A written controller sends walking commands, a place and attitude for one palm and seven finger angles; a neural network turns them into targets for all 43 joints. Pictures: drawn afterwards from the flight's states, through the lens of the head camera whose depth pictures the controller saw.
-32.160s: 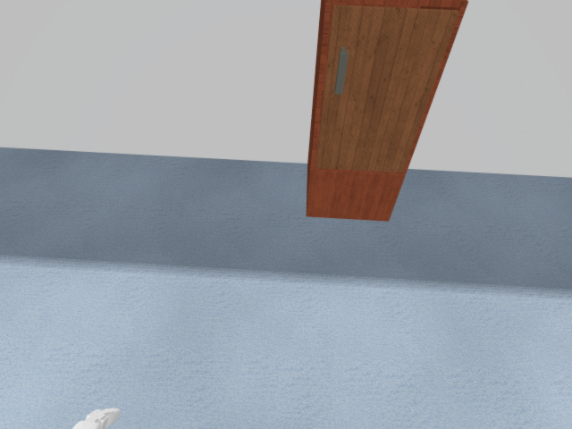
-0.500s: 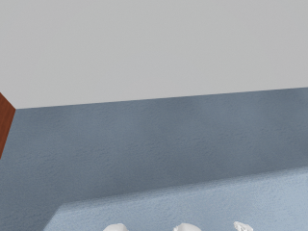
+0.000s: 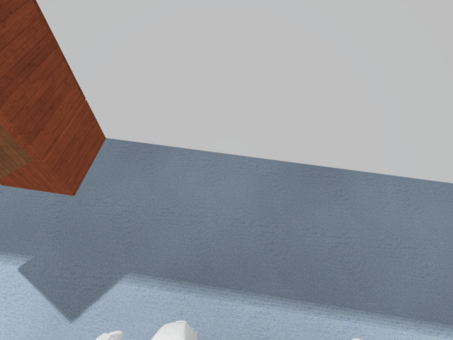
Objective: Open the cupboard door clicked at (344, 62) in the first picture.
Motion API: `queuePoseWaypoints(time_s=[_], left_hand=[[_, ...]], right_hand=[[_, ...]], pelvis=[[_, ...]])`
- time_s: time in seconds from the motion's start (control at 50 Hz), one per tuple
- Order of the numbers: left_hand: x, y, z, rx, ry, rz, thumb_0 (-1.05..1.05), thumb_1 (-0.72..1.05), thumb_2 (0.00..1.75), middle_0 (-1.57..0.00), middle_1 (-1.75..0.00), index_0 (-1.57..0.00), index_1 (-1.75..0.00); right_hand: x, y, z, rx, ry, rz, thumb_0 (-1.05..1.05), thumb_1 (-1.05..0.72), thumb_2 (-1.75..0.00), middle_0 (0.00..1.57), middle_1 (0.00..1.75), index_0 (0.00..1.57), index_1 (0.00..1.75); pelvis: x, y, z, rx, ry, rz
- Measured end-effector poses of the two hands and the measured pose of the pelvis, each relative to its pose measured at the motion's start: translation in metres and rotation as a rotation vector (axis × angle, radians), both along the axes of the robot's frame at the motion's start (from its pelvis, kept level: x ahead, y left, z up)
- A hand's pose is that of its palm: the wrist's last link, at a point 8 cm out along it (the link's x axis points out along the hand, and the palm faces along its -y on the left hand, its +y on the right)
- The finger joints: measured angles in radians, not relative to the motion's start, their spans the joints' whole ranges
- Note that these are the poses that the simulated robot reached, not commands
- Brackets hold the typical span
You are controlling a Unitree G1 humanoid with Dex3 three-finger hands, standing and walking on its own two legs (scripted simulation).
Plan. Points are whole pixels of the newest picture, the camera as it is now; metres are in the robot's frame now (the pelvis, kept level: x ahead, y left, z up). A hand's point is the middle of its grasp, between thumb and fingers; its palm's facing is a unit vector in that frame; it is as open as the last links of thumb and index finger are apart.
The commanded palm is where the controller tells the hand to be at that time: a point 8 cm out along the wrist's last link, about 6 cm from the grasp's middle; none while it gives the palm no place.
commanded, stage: turn to face it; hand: left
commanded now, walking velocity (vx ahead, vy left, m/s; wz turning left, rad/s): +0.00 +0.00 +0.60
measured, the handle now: out of the picture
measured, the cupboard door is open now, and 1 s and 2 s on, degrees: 54 54 54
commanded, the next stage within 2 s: take the last steps up to it in 1.28 s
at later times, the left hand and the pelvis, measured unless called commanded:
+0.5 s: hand out of the picture +0.07 +0.22 -0.16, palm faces +0.28 -0.91 -0.30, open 7.4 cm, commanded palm none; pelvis +0.02 -0.03 -0.01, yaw +17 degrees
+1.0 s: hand out of the picture -0.02 +0.22 -0.17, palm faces +0.57 -0.78 -0.25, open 7.4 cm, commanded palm none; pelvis +0.03 -0.01 +0.00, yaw +34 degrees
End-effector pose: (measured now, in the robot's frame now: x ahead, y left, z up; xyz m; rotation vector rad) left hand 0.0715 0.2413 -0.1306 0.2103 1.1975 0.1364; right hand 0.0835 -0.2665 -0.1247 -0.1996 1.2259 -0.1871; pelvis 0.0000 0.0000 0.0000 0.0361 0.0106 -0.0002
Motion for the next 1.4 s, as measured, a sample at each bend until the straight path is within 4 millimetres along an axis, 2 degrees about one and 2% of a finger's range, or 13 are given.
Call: queuePoseWaypoints(time_s=[0.14, 0.3, 0.44, 0.5, 0.58, 0.7, 0.78, 0.84, 0.92, 1.04, 1.2, 1.3, 1.4], left_hand=[[-0.042, 0.028, -0.034, -0.034, 0.089, 0.130, 0.01, 0.90, 0.90, -0.20, -0.30, -0.21, -0.30], [-0.032, 0.044, -0.011, 0.009, 0.024, 0.211, 0.01, 0.91, 0.90, -0.20, -0.30, -0.20, -0.30], [-0.015, 0.029, 0.005, 0.066, -0.087, 0.248, 0.01, 0.91, 0.90, -0.20, -0.30, -0.20, -0.30], [-0.022, 0.016, 0.008, 0.082, -0.096, 0.274, 0.00, 0.91, 0.90, -0.20, -0.30, -0.20, -0.30], [-0.041, 0.000, 0.011, 0.056, -0.069, 0.336, 0.00, 0.90, 0.90, -0.20, -0.30, -0.20, -0.30], [-0.079, -0.015, -0.004, -0.013, -0.011, 0.432, 0.00, 0.90, 0.90, -0.20, -0.30, -0.21, -0.30], [-0.114, -0.009, -0.028, -0.052, 0.035, 0.515, 0.00, 0.90, 0.90, -0.20, -0.30, -0.21, -0.30], [-0.133, -0.001, -0.034, -0.047, 0.085, 0.564, 0.01, 0.90, 0.90, -0.20, -0.30, -0.21, -0.30], [-0.138, 0.009, -0.023, -0.021, 0.075, 0.613, 0.01, 0.90, 0.90, -0.20, -0.30, -0.20, -0.30], [-0.124, 0.013, -0.003, 0.025, -0.003, 0.650, 0.01, 0.91, 0.90, -0.20, -0.30, -0.20, -0.30], [-0.113, -0.020, 0.005, 0.076, -0.045, 0.690, 0.00, 0.91, 0.90, -0.20, -0.30, -0.20, -0.30], [-0.126, -0.052, 0.007, 0.025, -0.010, 0.751, 0.00, 0.90, 0.90, -0.20, -0.30, -0.20, -0.30], [-0.148, -0.078, -0.005, -0.048, 0.037, 0.808, 0.00, 0.90, 0.90, -0.20, -0.30, -0.21, -0.30]], right_hand=[[0.054, 0.030, 0.000, -0.046, -0.088, 0.145, 0.01, -0.91, -0.90, 0.20, 0.30, 0.20, 0.30], [0.057, 0.041, 0.005, -0.039, -0.034, 0.227, 0.00, -0.91, -0.90, 0.20, 0.30, 0.20, 0.30], [0.062, 0.020, -0.015, 0.004, 0.013, 0.253, 0.01, -0.91, -0.90, 0.20, 0.30, 0.20, 0.30], [0.074, 0.010, -0.021, 0.011, 0.024, 0.274, 0.01, -0.91, -0.90, 0.20, 0.30, 0.20, 0.30], [0.092, 0.009, -0.013, 0.005, 0.035, 0.322, 0.01, -0.91, -0.90, 0.20, 0.30, 0.20, 0.30], [0.129, 0.035, 0.001, -0.013, 0.005, 0.433, 0.01, -0.91, -0.90, 0.20, 0.30, 0.19, 0.30], [0.156, 0.067, 0.000, -0.032, -0.068, 0.526, 0.01, -0.91, -0.90, 0.20, 0.30, 0.20, 0.30], [0.164, 0.085, 0.003, -0.037, -0.100, 0.576, 0.01, -0.91, -0.90, 0.20, 0.30, 0.20, 0.30], [0.163, 0.097, 0.009, -0.040, -0.087, 0.622, 0.00, -0.91, -0.90, 0.20, 0.30, 0.20, 0.30], [0.161, 0.096, 0.003, -0.017, -0.031, 0.662, 0.01, -0.91, -0.90, 0.20, 0.30, 0.20, 0.30], [0.180, 0.079, -0.022, 0.030, 0.020, 0.681, 0.01, -0.91, -0.90, 0.20, 0.30, 0.20, 0.30], [0.192, 0.081, -0.013, 0.016, 0.045, 0.718, 0.01, -0.91, -0.90, 0.20, 0.30, 0.20, 0.30], [0.201, 0.100, -0.003, -0.005, 0.035, 0.769, 0.01, -0.91, -0.90, 0.20, 0.30, 0.20, 0.30]], pelvis=[[0.005, 0.017, -0.019, -0.022, 0.003, 0.085], [0.008, 0.009, -0.004, -0.053, 0.010, 0.178], [0.017, -0.017, -0.011, -0.036, 0.011, 0.258], [0.019, -0.025, -0.012, -0.033, -0.005, 0.304], [0.024, -0.027, -0.004, -0.020, -0.012, 0.364], [0.027, -0.021, -0.002, -0.004, -0.007, 0.439], [0.026, -0.006, -0.017, -0.028, -0.006, 0.493], [0.024, -0.004, -0.018, -0.026, -0.008, 0.517], [0.025, -0.005, -0.009, -0.046, -0.010, 0.563], [0.032, -0.014, -0.002, -0.056, -0.015, 0.621], [0.051, -0.037, -0.011, -0.026, -0.019, 0.692], [0.056, -0.038, -0.001, -0.010, -0.018, 0.740], [0.056, -0.032, 0.002, -0.006, -0.014, 0.771]])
